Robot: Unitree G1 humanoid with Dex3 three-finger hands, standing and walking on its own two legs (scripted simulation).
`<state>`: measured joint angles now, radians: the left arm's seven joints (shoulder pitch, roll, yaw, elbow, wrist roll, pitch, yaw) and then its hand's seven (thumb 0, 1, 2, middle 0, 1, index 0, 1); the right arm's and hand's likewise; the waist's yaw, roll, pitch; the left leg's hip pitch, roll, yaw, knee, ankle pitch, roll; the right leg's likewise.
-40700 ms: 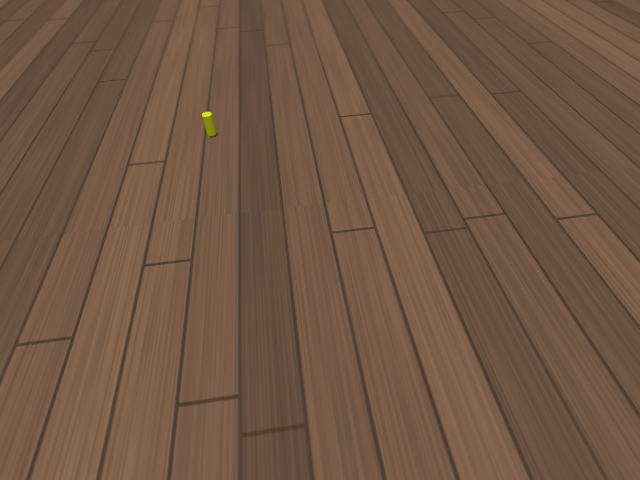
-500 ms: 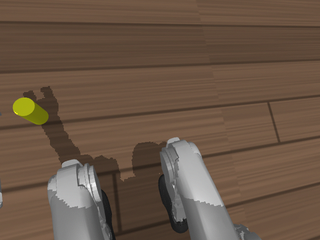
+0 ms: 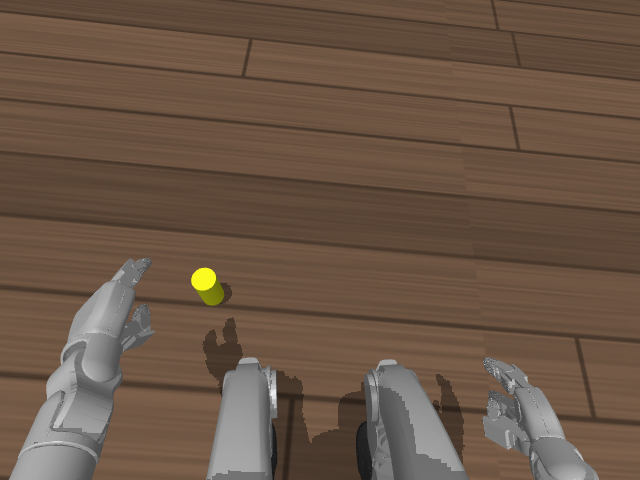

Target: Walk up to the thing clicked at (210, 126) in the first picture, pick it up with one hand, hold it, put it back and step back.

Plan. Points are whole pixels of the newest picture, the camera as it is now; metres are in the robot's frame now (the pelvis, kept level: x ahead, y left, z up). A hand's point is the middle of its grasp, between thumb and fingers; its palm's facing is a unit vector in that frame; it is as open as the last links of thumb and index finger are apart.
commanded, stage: home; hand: left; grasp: from above
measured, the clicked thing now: (208, 287) +0.51 +0.25 -0.49
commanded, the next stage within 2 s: none
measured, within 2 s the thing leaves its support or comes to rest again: neither
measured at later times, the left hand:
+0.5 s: hand (109, 380) +0.24 +0.20 +0.09, palm faces +0.10 -0.97 -0.24, open 7.4 cm
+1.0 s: hand (99, 401) +0.22 +0.19 +0.12, palm faces +0.13 -0.97 -0.20, open 7.4 cm
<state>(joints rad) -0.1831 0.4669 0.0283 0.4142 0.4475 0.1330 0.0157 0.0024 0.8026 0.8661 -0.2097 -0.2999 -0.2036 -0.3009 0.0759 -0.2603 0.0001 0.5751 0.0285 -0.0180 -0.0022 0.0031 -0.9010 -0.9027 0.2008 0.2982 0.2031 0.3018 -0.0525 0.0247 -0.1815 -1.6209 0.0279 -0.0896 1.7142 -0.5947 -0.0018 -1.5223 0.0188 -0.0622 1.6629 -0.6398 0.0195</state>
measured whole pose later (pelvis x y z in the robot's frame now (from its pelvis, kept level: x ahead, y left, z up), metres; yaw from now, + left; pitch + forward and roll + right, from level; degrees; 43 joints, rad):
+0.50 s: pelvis +0.06 +0.00 +0.15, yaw +3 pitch +14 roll -4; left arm 0.41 0.23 0.04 -0.06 -0.04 0.43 0.08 0.01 0.90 0.90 -0.21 -0.30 -0.20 -0.30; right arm 0.29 -0.20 0.06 0.53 0.03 -0.15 -0.16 0.01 -0.90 -0.90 0.20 0.30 0.21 0.30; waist -0.07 0.05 -0.17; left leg -0.85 0.03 -0.06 1.09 -0.49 0.00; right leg -0.75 0.01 -0.05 1.01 -0.51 0.02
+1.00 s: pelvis +0.08 +0.00 +0.17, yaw +4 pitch +10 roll -3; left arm 0.50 0.22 0.03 -0.13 -0.04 0.45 0.02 0.01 0.90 0.90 -0.20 -0.30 -0.20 -0.30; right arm 0.27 -0.22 0.05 0.51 0.00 -0.23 -0.17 0.01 -0.90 -0.90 0.20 0.30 0.21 0.30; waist -0.03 0.04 -0.15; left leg -0.71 0.02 -0.06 1.01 -0.48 0.00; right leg -0.61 0.01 -0.05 0.94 -0.50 0.01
